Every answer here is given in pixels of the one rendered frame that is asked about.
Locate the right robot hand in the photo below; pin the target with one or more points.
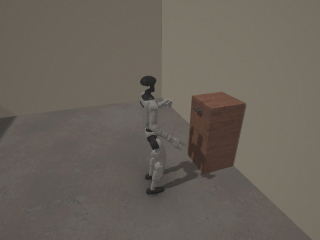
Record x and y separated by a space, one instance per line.
176 142

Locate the cabinet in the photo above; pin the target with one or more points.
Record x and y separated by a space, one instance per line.
212 145

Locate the right robot forearm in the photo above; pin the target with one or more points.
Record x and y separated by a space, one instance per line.
159 132

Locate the handle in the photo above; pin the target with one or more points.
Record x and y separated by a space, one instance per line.
196 109

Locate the drawer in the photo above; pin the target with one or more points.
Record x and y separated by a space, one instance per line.
205 111

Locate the robot right thigh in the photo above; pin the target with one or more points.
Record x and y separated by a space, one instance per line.
159 151

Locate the left robot forearm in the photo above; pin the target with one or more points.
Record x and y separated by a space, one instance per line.
160 104

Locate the left robot shin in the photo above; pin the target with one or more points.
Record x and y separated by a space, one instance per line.
152 164

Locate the left robot hand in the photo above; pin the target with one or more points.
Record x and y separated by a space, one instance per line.
167 102

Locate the right robot upper arm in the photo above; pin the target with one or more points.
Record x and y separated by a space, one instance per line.
153 109

